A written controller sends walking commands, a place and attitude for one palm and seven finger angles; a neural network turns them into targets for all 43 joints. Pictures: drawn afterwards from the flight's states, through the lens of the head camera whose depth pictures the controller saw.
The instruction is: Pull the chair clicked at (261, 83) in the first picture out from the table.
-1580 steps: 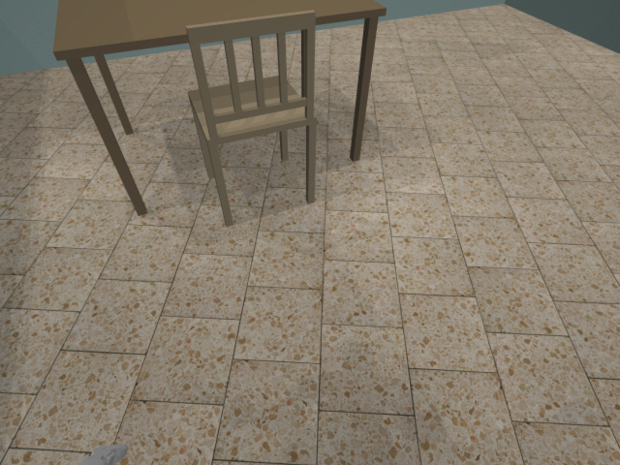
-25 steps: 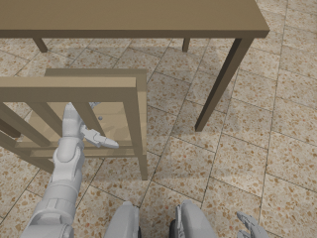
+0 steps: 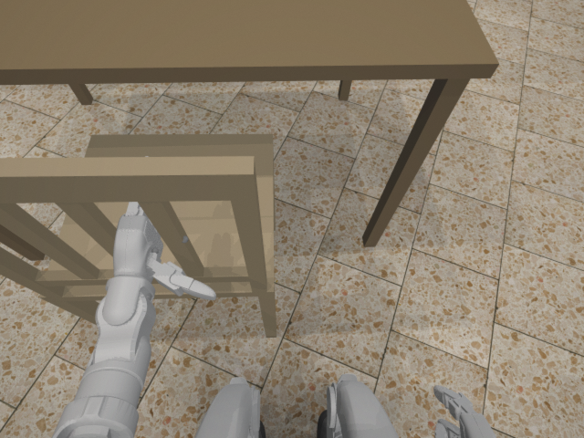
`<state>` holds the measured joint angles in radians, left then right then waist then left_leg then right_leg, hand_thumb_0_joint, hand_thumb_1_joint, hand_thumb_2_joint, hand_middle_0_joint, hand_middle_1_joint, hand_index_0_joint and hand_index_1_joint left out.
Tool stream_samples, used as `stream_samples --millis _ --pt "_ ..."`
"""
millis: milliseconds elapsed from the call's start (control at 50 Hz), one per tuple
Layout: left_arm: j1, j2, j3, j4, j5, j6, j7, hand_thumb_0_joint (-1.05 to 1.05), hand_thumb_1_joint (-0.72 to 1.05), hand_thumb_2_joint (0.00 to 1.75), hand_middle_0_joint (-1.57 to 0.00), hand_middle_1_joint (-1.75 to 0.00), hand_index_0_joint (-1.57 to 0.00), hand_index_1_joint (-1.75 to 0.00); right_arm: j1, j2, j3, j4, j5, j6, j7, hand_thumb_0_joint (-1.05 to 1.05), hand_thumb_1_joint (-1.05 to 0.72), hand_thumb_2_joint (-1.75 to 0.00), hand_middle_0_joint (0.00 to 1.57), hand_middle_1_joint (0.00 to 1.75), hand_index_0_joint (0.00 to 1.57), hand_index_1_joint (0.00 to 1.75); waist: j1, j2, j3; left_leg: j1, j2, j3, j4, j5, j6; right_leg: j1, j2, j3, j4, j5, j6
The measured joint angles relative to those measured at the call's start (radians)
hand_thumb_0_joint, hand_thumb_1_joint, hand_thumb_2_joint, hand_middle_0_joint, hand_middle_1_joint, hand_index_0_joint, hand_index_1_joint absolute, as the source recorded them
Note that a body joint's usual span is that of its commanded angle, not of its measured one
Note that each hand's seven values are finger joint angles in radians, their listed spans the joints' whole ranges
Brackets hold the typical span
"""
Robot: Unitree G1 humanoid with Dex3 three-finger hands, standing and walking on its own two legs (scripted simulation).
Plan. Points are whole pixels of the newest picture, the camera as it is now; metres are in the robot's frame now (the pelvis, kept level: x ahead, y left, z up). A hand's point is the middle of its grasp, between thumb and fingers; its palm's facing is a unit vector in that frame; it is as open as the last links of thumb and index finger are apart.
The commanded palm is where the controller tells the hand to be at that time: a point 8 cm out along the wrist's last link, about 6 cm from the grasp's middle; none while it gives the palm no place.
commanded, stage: draw the fingers out of the gap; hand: left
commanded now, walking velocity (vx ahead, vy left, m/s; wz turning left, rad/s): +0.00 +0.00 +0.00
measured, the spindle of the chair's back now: (113, 242) +0.37 +0.25 +0.00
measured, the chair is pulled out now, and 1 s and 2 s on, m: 0.06 0.06 0.06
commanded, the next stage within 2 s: aim the fingers beside a spindle in 0.56 s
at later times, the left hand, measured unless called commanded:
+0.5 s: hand (175, 306) +0.28 +0.15 +0.01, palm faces +0.02 -1.00 +0.00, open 17.5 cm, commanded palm +0.26 +0.20 +0.01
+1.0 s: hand (174, 315) +0.27 +0.15 +0.01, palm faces -0.01 -1.00 -0.02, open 17.3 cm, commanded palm +0.25 +0.20 +0.02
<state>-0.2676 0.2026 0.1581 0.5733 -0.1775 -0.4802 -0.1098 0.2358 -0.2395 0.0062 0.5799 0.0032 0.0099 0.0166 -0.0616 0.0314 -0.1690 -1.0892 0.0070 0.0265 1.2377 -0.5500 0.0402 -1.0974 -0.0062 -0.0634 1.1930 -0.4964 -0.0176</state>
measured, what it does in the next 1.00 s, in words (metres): stands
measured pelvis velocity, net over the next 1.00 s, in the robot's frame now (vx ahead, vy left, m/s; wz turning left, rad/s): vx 0.00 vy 0.00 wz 0.03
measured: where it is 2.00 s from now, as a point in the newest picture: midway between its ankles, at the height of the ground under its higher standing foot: outside the picture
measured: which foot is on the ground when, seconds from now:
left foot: down 0.00-1.00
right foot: down 0.00-1.00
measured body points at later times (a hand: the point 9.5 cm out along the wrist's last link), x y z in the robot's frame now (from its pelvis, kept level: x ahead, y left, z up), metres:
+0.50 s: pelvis +0.00 +0.00 +0.00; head +0.10 +0.01 +0.43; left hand +0.28 +0.21 +0.01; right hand +0.19 -0.22 -0.10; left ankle +0.02 +0.09 -0.63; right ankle +0.03 -0.11 -0.63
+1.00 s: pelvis +0.00 +0.00 -0.02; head +0.10 +0.01 +0.41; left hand +0.27 +0.20 +0.02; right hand +0.19 -0.22 -0.12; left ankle +0.02 +0.09 -0.63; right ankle +0.03 -0.11 -0.63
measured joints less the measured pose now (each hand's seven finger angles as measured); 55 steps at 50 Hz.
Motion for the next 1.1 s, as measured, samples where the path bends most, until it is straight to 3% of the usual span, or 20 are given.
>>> stream_samples --millis 220,320,440,580,740,900,1100 --pt "0.188 -0.025 -0.079 -0.167 0.001 -0.030 0.010 -0.01 -0.55 0.20 0.00 0.00 0.00 0.00 -0.041 0.000 -0.001 -0.026 -0.003 -0.019 -0.005 0.01 -0.90 -0.90 0.20 0.30 0.20 0.30 0.029 -0.010 0.003 0.015 -0.011 -0.020 0.014 -0.010 0.001 0.028 -0.010 -0.019 0.006 -0.015 0.001" --pt "0.239 -0.037 -0.126 -0.243 0.011 -0.012 0.002 -0.01 -0.55 0.20 0.00 0.00 0.00 0.00 -0.066 -0.001 -0.003 -0.041 -0.003 -0.020 -0.002 0.01 -0.90 -0.90 0.20 0.30 0.20 0.30 0.040 -0.003 0.002 0.009 -0.014 -0.022 0.028 -0.015 0.003 0.025 -0.014 -0.021 0.019 -0.021 0.003" --pt "0.324 -0.049 -0.132 -0.305 0.011 0.029 0.015 -0.01 -0.55 0.20 -0.01 0.00 0.00 0.00 -0.070 0.014 0.005 -0.071 0.001 -0.014 -0.002 0.01 -0.90 -0.90 0.20 0.30 0.20 0.30 0.047 -0.006 -0.003 0.016 -0.013 -0.018 0.029 -0.018 0.004 0.028 -0.013 -0.017 0.025 -0.025 0.003" --pt "0.431 -0.029 -0.127 -0.400 0.004 0.009 0.014 -0.01 -0.55 0.20 0.00 0.00 0.00 0.00 -0.062 0.021 0.012 -0.079 -0.001 -0.030 -0.007 0.01 -0.90 -0.90 0.20 0.30 0.20 0.30 0.053 -0.008 -0.007 0.007 -0.012 -0.033 0.051 -0.028 -0.001 0.026 -0.012 -0.032 0.039 -0.036 -0.003" --pt "0.549 -0.033 -0.169 -0.510 -0.003 0.025 -0.008 -0.01 -0.55 0.21 0.00 0.00 0.00 0.00 -0.056 0.014 0.009 -0.094 -0.001 -0.051 -0.015 0.01 -0.90 -0.90 0.20 0.30 0.20 0.30 0.052 0.002 -0.013 -0.009 -0.013 -0.039 0.073 -0.037 -0.001 0.015 -0.013 -0.038 0.056 -0.043 -0.002" --pt "0.475 -0.020 -0.137 -0.503 0.019 -0.004 0.046 -0.01 -0.54 0.22 -0.01 -0.01 -0.01 -0.02 -0.069 0.013 0.009 -0.081 -0.013 -0.075 -0.020 0.01 -0.90 -0.90 0.20 0.30 0.20 0.30 0.052 -0.005 -0.015 -0.072 -0.013 -0.051 0.130 -0.049 -0.006 -0.044 -0.014 -0.050 0.110 -0.058 -0.009" --pt "0.472 -0.010 -0.126 -0.517 -0.010 0.099 0.007 -0.01 -0.52 0.26 -0.03 -0.04 -0.03 -0.04 -0.039 0.017 0.019 -0.089 0.002 -0.054 -0.025 0.01 -0.90 -0.90 0.20 0.30 0.20 0.30 0.037 0.008 -0.021 -0.038 -0.006 -0.042 0.089 -0.040 -0.005 -0.015 -0.006 -0.040 0.070 -0.044 -0.007"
